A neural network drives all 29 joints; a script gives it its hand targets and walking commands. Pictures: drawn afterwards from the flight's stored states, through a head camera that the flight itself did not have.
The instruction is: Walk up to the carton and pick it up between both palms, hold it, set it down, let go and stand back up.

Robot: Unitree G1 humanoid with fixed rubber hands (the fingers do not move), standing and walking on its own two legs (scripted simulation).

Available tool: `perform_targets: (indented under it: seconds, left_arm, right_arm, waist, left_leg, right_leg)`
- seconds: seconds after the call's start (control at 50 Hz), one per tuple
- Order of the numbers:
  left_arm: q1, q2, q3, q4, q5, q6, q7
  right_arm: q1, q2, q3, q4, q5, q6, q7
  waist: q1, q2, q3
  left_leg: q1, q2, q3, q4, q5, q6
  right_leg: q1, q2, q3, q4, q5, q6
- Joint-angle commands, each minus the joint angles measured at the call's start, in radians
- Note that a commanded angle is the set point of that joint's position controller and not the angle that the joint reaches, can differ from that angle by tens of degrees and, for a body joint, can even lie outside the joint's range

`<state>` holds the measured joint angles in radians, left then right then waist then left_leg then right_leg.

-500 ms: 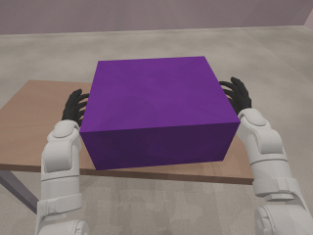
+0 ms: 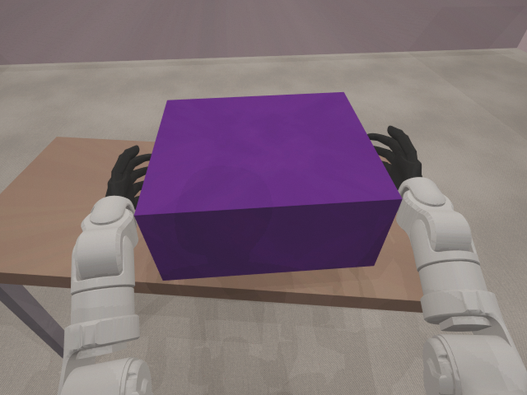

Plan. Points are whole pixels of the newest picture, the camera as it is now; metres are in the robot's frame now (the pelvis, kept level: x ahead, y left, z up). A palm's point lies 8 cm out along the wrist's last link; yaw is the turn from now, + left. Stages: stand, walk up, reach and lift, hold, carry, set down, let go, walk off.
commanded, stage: hold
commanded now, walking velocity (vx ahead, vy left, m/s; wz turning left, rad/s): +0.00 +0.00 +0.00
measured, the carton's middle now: (262, 176) +0.41 +0.01 +0.14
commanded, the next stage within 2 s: none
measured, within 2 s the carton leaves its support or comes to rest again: neither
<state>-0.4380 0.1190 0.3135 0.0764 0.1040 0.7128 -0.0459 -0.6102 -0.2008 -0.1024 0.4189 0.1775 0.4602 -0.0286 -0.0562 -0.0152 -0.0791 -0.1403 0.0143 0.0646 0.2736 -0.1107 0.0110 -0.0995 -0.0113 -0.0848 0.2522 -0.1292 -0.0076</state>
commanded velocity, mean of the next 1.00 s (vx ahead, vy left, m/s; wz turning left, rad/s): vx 0.00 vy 0.00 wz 0.00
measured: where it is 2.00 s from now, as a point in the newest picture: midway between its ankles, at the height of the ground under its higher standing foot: outside the picture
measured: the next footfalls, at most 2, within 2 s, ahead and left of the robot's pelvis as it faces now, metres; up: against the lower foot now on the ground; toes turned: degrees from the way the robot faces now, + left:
none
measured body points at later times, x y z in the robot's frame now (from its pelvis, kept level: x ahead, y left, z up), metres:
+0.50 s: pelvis +0.00 +0.00 +0.00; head -0.03 +0.02 +0.45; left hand +0.36 +0.21 +0.16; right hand +0.37 -0.20 +0.18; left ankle +0.02 +0.11 -0.75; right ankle +0.01 -0.11 -0.75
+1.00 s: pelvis +0.00 +0.00 +0.00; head -0.04 +0.01 +0.45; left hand +0.36 +0.21 +0.16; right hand +0.38 -0.20 +0.18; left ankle +0.02 +0.11 -0.75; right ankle +0.01 -0.11 -0.75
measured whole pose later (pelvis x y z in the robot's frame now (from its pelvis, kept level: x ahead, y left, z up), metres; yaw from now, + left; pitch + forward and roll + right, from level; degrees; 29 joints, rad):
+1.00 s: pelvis +0.00 +0.00 +0.00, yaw +0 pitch -2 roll +0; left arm -0.42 0.12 0.31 0.05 0.10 0.72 -0.04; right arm -0.60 -0.21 -0.09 0.40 0.19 0.46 -0.03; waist -0.06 -0.02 -0.07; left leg -0.14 0.01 0.06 0.28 -0.11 0.01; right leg -0.09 -0.01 -0.08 0.25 -0.13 -0.01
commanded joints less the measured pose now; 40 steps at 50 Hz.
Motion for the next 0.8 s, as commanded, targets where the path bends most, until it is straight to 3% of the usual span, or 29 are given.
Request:
perform_targets:
  seconds: [0.0, 0.22, 0.34, 0.5, 0.6, 0.78]
  left_arm:
    - [-0.732, -0.363, -0.457, -0.280, -0.174, -0.106, -0.148]
    - [-0.737, -0.364, -0.474, -0.311, -0.180, -0.092, -0.132]
    - [-0.718, -0.371, -0.489, -0.337, -0.188, -0.092, -0.123]
    - [-0.705, -0.365, -0.447, -0.272, -0.165, -0.082, -0.133]
    - [-0.704, -0.357, -0.448, -0.289, -0.169, -0.083, -0.140]
    - [-0.728, -0.356, -0.465, -0.285, -0.172, -0.094, -0.137]
  right_arm:
    - [-0.630, 0.480, 0.351, -0.368, 0.132, -0.074, 0.128]
    - [-0.611, 0.439, 0.328, -0.363, 0.130, -0.066, 0.137]
    - [-0.615, 0.442, 0.353, -0.405, 0.142, -0.072, 0.144]
    - [-0.627, 0.438, 0.335, -0.363, 0.130, -0.070, 0.144]
    - [-0.617, 0.460, 0.355, -0.378, 0.140, -0.063, 0.132]
    - [-0.617, 0.454, 0.340, -0.358, 0.130, -0.067, 0.131]
  waist:
    - [-0.007, 0.019, -0.451]
    - [-0.017, 0.067, -0.413]
    - [-0.009, 0.047, -0.458]
    - [0.007, 0.033, -0.409]
    - [-0.001, 0.013, -0.440]
    - [-0.009, 0.051, -0.417]
  left_leg:
    - [0.172, -0.055, -0.060, 0.012, 0.193, -0.036]
    - [0.192, -0.040, -0.068, 0.010, 0.187, -0.053]
    - [0.202, -0.045, -0.067, 0.020, 0.207, -0.050]
    - [0.172, -0.045, -0.055, 0.002, 0.153, -0.038]
    - [0.170, -0.054, -0.055, 0.006, 0.184, -0.035]
    - [0.172, -0.050, -0.062, 0.004, 0.161, -0.040]
  right_leg:
    - [0.129, 0.041, 0.064, 0.014, 0.283, 0.018]
    - [0.075, 0.049, 0.051, 0.002, 0.194, -0.001]
    - [0.081, 0.050, 0.054, 0.004, 0.225, 0.001]
    - [0.084, 0.046, 0.061, -0.004, 0.195, 0.003]
    - [0.135, 0.043, 0.067, 0.004, 0.276, 0.014]
    - [0.094, 0.040, 0.061, 0.002, 0.224, 0.007]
